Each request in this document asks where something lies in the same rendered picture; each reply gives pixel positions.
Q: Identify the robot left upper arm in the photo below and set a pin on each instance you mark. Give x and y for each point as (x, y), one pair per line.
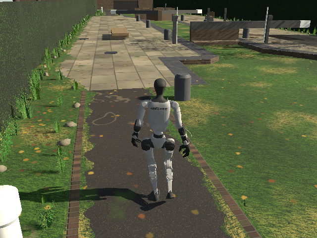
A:
(141, 112)

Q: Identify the robot left forearm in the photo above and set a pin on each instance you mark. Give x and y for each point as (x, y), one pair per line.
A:
(136, 130)

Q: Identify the robot right hand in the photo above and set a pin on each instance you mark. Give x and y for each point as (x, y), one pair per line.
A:
(187, 150)

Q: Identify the robot left hand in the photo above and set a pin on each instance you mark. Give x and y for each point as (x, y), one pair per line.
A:
(138, 140)

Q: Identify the humanoid robot head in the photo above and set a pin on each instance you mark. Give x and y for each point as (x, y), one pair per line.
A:
(159, 85)

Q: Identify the robot right forearm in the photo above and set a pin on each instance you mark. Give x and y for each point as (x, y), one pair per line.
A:
(183, 135)

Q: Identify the robot left foot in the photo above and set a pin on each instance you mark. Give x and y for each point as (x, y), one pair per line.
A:
(156, 196)

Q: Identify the robot right upper arm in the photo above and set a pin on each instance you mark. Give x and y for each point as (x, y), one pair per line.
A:
(177, 114)

